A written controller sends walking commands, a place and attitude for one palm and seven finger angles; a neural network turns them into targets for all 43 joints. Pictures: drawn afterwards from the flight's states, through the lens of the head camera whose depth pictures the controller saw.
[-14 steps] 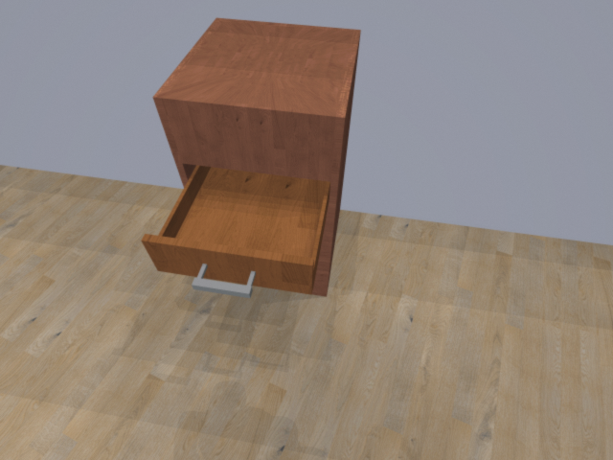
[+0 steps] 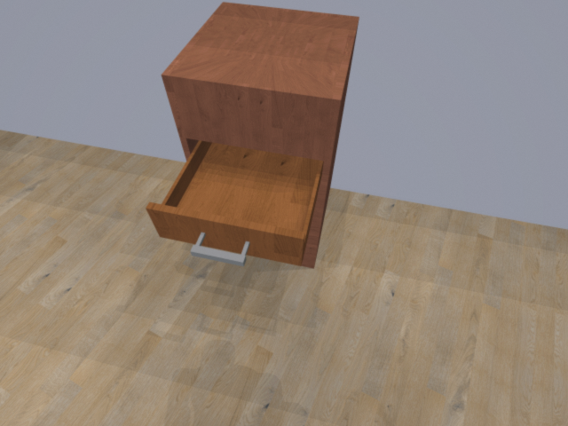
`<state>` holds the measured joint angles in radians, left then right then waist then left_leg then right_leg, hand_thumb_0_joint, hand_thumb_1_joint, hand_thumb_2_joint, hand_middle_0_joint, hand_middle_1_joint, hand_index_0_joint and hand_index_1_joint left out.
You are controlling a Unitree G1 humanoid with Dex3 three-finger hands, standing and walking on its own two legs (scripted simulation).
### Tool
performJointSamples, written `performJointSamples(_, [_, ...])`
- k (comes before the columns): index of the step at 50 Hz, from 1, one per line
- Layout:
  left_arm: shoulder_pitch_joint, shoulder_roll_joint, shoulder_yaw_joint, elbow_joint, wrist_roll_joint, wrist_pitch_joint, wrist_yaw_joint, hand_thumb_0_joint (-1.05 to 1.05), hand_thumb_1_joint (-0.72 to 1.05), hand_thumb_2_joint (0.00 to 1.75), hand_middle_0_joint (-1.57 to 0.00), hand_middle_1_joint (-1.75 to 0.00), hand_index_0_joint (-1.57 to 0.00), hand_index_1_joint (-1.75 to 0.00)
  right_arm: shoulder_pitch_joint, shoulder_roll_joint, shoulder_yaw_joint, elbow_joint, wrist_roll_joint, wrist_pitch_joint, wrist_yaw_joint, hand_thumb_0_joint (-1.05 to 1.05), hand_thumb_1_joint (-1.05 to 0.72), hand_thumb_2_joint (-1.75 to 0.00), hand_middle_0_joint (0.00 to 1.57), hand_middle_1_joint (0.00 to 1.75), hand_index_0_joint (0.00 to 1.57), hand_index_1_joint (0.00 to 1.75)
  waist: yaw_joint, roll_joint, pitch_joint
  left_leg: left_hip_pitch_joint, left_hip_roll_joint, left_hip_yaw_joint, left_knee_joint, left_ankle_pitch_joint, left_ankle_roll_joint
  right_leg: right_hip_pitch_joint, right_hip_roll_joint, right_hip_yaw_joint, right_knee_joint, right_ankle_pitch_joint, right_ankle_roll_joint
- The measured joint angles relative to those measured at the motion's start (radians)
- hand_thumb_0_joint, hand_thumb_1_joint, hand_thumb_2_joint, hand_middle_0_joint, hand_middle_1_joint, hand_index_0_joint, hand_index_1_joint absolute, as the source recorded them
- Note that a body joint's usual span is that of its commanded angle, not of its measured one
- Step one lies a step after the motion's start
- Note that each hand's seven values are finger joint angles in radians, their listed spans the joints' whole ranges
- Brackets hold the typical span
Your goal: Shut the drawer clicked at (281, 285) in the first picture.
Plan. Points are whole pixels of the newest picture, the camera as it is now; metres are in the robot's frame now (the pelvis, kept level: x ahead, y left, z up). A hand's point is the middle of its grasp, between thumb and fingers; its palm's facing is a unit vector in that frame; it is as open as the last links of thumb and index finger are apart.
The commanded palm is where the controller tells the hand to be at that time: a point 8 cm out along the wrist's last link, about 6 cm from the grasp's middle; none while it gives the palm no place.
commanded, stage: turn or walk to find it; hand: left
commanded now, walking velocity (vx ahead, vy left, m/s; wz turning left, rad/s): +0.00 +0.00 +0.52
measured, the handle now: (221, 248) +0.52 +0.18 -0.24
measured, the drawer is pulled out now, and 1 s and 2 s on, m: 0.26 0.26 0.26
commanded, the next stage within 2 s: stand and wait in 0.16 s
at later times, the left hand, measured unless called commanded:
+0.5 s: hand out of the picture +0.03 +0.16 -0.16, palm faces +0.18 -0.95 -0.27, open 7.3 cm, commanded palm none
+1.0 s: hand out of the picture +0.00 +0.13 -0.17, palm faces +0.22 -0.96 -0.19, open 7.3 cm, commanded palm none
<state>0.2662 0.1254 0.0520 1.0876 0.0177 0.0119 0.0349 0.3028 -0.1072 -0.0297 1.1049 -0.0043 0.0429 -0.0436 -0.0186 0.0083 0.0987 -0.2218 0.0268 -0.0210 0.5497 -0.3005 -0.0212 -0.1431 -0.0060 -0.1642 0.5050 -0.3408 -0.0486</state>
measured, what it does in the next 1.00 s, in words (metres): steps on the spot: right foot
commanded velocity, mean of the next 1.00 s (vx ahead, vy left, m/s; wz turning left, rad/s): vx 0.00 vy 0.00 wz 0.11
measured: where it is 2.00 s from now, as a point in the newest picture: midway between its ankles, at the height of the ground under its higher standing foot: outside the picture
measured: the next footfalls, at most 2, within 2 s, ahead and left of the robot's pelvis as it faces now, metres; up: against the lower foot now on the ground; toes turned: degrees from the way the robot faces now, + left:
right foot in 0.34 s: +0.04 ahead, -0.13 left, +0.00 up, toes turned -8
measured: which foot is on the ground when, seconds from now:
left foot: down 0.00-1.00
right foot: down 0.00-0.10, up 0.12-0.32, down 0.34-1.00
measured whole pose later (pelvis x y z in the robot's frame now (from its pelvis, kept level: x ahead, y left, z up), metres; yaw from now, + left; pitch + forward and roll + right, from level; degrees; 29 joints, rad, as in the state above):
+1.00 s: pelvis +0.03 -0.04 +0.00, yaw +11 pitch -1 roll +0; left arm 0.26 0.13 0.04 1.11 0.01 0.01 0.03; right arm 0.26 -0.13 -0.02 1.11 0.00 0.03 -0.05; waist -0.01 0.00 0.10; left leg -0.16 0.04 -0.05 0.46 -0.28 -0.05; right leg -0.10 0.03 -0.08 0.45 -0.33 -0.05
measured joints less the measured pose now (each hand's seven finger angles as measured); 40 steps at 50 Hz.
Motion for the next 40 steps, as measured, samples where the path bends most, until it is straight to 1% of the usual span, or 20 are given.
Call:
performJointSamples(2, [-0.008,0.009,0.009,-0.018,0.005,0.005,-0.001,0.00,0.91,0.90,-0.20,-0.30,-0.20,-0.30,-0.004,-0.007,-0.011,-0.013,-0.001,0.009,0.005,0.01,-0.91,-0.90,0.19,0.30,0.20,0.29,-0.005,-0.002,0.007,-0.026,0.003,0.013,0.053,-0.027,0.011,-0.011,-0.010,-0.024,0.041,-0.026,0.002])
performJointSamples(3, [-0.012,0.015,0.014,-0.026,0.008,0.008,-0.001,0.00,0.91,0.90,-0.20,-0.30,-0.20,-0.30,-0.008,-0.009,-0.015,-0.018,-0.002,0.011,0.007,0.01,-0.91,-0.90,0.19,0.30,0.20,0.29,-0.005,-0.010,0.011,-0.031,-0.001,0.014,0.066,-0.039,0.006,-0.018,-0.019,-0.032,0.067,-0.041,0.005])
performJointSamples(5, [-0.021,0.031,0.024,-0.040,0.009,0.017,-0.003,0.00,0.91,0.90,-0.20,-0.30,-0.20,-0.30,-0.016,-0.010,-0.020,-0.032,-0.007,0.009,0.012,0.01,-0.91,-0.90,0.19,0.30,0.20,0.29,0.001,-0.037,0.013,-0.038,-0.024,0.017,0.076,-0.038,0.009,-0.040,-0.048,-0.031,0.119,-0.069,0.015])
performJointSamples(6, [-0.029,0.038,0.027,-0.047,0.006,0.023,-0.005,0.00,0.91,0.90,-0.20,-0.30,-0.20,-0.30,-0.018,-0.012,-0.021,-0.043,-0.012,0.003,0.012,0.01,-0.91,-0.90,0.19,0.30,0.20,0.29,0.002,-0.044,0.011,-0.047,-0.033,0.015,0.078,-0.037,0.016,-0.064,-0.051,-0.016,0.163,-0.097,0.025])
performJointSamples(8, [-0.054,0.052,0.031,-0.064,0.004,0.034,-0.005,0.00,0.91,0.90,-0.20,-0.30,-0.20,-0.30,-0.022,-0.014,-0.020,-0.065,-0.018,-0.011,0.005,0.01,-0.91,-0.90,0.19,0.30,0.20,0.29,-0.002,-0.046,0.014,-0.060,-0.045,0.002,0.065,-0.022,0.025,-0.132,-0.037,0.047,0.306,-0.173,0.036])
performJointSamples(10, [-0.083,0.064,0.034,-0.084,0.003,0.036,-0.006,0.00,0.91,0.90,-0.20,-0.30,-0.20,-0.30,-0.026,-0.017,-0.015,-0.081,-0.020,-0.017,0.001,0.01,-0.91,-0.90,0.19,0.30,0.20,0.29,-0.005,-0.042,0.017,-0.064,-0.054,-0.017,0.033,0.005,0.022,-0.189,-0.024,0.098,0.416,-0.177,0.047])
performJointSamples(11, [-0.097,0.068,0.035,-0.094,0.002,0.034,-0.008,0.00,0.91,0.90,-0.20,-0.30,-0.20,-0.30,-0.028,-0.021,-0.014,-0.087,-0.020,-0.016,-0.001,0.00,-0.91,-0.90,0.19,0.30,0.20,0.29,-0.005,-0.037,0.017,-0.064,-0.056,-0.028,0.015,0.019,0.019,-0.206,-0.021,0.114,0.435,-0.170,0.053])
performJointSamples(12, [-0.109,0.070,0.034,-0.105,0.001,0.031,-0.010,0.00,0.91,0.90,-0.20,-0.30,-0.20,-0.30,-0.031,-0.026,-0.012,-0.091,-0.021,-0.015,-0.002,0.00,-0.91,-0.90,0.19,0.30,0.20,0.29,-0.005,-0.029,0.016,-0.063,-0.057,-0.038,-0.003,0.031,0.015,-0.213,-0.019,0.125,0.429,-0.168,0.057])
performJointSamples(14, [-0.127,0.070,0.030,-0.125,-0.001,0.022,-0.013,0.00,0.91,0.90,-0.20,-0.30,-0.20,-0.30,-0.039,-0.038,-0.012,-0.097,-0.023,-0.011,-0.003,0.01,-0.91,-0.90,0.20,0.30,0.20,0.29,-0.003,-0.009,0.013,-0.062,-0.055,-0.060,-0.028,0.050,0.006,-0.200,-0.017,0.134,0.346,-0.160,0.063])
performJointSamples(16, [-0.129,0.070,0.024,-0.143,-0.001,0.006,-0.015,0.00,0.91,0.90,-0.20,-0.30,-0.20,-0.30,-0.044,-0.049,-0.013,-0.104,-0.019,-0.006,-0.002,0.01,-0.91,-0.90,0.20,0.30,0.20,0.29,0.002,0.004,0.004,-0.072,-0.056,-0.077,-0.020,0.049,-0.007,-0.144,-0.017,0.136,0.164,-0.069,0.067])
performJointSamples(17, [-0.122,0.076,0.021,-0.151,0.002,-0.007,-0.013,0.00,0.91,0.90,-0.20,-0.30,-0.20,-0.30,-0.047,-0.051,-0.014,-0.109,-0.013,-0.002,0.001,0.01,-0.91,-0.90,0.20,0.30,0.20,0.29,0.006,-0.005,-0.003,-0.085,-0.064,-0.072,0.005,0.032,-0.006,-0.123,-0.026,0.149,0.089,-0.019,0.054])
performJointSamples(20, [-0.110,0.058,0.007,-0.134,0.010,-0.015,-0.010,0.00,0.91,0.90,-0.20,-0.30,-0.20,-0.30,-0.083,-0.076,-0.031,-0.110,-0.009,0.011,0.012,0.01,-0.91,-0.90,0.20,0.30,0.20,0.29,0.000,0.030,0.015,-0.113,-0.048,-0.065,0.146,-0.118,0.008,-0.104,-0.008,0.125,0.103,-0.016,0.016])
performJointSamples(23, [-0.080,0.042,0.002,-0.115,0.014,-0.012,-0.008,0.00,0.91,0.90,-0.20,-0.30,-0.20,-0.30,-0.112,-0.086,-0.038,-0.113,-0.004,0.009,0.015,0.01,-0.91,-0.90,0.19,0.30,0.20,0.29,0.005,0.024,0.021,-0.121,-0.039,-0.026,0.241,-0.160,0.012,-0.072,-0.007,0.120,0.069,-0.010,0.004])
performJointSamples(25, [-0.057,0.034,0.000,-0.100,0.014,-0.011,-0.006,0.00,0.91,0.90,-0.20,-0.30,-0.20,-0.30,-0.126,-0.085,-0.036,-0.115,0.000,0.000,0.015,0.01,-0.91,-0.90,0.19,0.30,0.20,0.29,0.011,0.011,0.022,-0.086,-0.032,-0.001,0.175,-0.132,0.012,-0.053,-0.006,0.122,0.046,-0.001,0.001])
performJointSamples(26, [-0.045,0.031,-0.001,-0.090,0.011,-0.011,-0.006,0.00,0.91,0.90,-0.20,-0.30,-0.20,-0.30,-0.132,-0.084,-0.033,-0.115,0.001,-0.005,0.014,0.01,-0.91,-0.90,0.19,0.30,0.20,0.29,0.014,0.006,0.021,-0.057,-0.028,0.005,0.105,-0.084,0.014,-0.048,-0.004,0.123,0.042,-0.001,0.002])
performJointSamples(28, [-0.022,0.020,-0.006,-0.071,0.005,-0.009,-0.006,0.00,0.91,0.90,-0.20,-0.30,-0.20,-0.30,-0.135,-0.087,-0.026,-0.112,-0.001,-0.023,0.014,0.01,-0.91,-0.90,0.19,0.30,0.20,0.29,0.018,0.019,0.013,-0.001,-0.007,-0.007,-0.031,0.078,0.019,-0.047,0.017,0.111,0.051,-0.013,0.004])
performJointSamples(30, [-0.018,0.014,-0.008,-0.046,0.004,-0.001,-0.005,0.00,0.91,0.90,-0.20,-0.30,-0.20,-0.30,-0.144,-0.076,-0.020,-0.092,-0.006,-0.030,0.009,0.01,-0.91,-0.90,0.19,0.30,0.20,0.29,0.025,0.009,0.018,0.011,-0.002,-0.014,-0.035,0.035,-0.008,-0.037,0.020,0.103,0.052,-0.023,0.004])
performJointSamples(32, [-0.011,0.007,-0.011,-0.024,0.002,0.002,-0.005,0.00,0.91,0.90,-0.20,-0.30,-0.20,-0.30,-0.147,-0.063,-0.010,-0.074,-0.006,-0.031,0.005,0.01,-0.91,-0.90,0.19,0.30,0.20,0.29,0.037,-0.001,0.017,0.022,0.000,-0.014,-0.046,0.013,-0.024,-0.020,0.023,0.103,0.024,-0.011,-0.003])
performJointSamples(35, [0.006,-0.006,-0.019,0.007,-0.002,-0.005,-0.008,0.00,0.91,0.90,-0.20,-0.30,-0.20,-0.30,-0.147,-0.047,-0.004,-0.054,0.000,-0.030,-0.005,0.00,-0.92,-0.90,0.19,0.30,0.20,0.29,0.042,-0.003,0.012,0.041,0.007,-0.012,-0.074,0.019,-0.028,0.003,0.030,0.105,-0.017,0.006,-0.001])
performJointSamples(40, [0.023,-0.018,-0.028,0.039,-0.003,-0.010,-0.006,0.00,0.91,0.90,-0.20,-0.30,-0.20,-0.30,-0.130,-0.045,-0.003,-0.032,0.004,-0.031,-0.014,0.00,-0.94,-0.90,0.20,0.30,0.20,0.29,0.032,-0.006,0.003,0.072,0.016,-0.006,-0.107,0.028,-0.029,0.036,0.040,0.111,-0.062,0.023,-0.003])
